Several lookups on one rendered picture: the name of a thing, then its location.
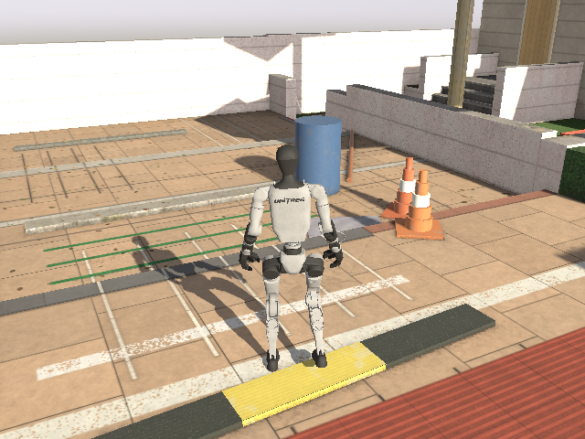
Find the right robot upper arm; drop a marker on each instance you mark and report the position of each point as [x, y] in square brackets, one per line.
[317, 191]

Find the robot left shin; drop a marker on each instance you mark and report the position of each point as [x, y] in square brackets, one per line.
[272, 329]

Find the left robot upper arm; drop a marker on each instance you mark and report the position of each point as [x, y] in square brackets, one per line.
[256, 210]

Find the right robot hand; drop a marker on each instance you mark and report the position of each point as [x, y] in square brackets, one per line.
[338, 255]

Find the left robot hand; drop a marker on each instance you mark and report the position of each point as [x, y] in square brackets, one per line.
[243, 258]

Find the left robot forearm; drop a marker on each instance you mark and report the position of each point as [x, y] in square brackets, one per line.
[248, 242]

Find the robot head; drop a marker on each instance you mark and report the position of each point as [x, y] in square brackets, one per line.
[287, 157]

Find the right robot forearm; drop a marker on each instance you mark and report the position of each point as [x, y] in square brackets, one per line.
[332, 239]

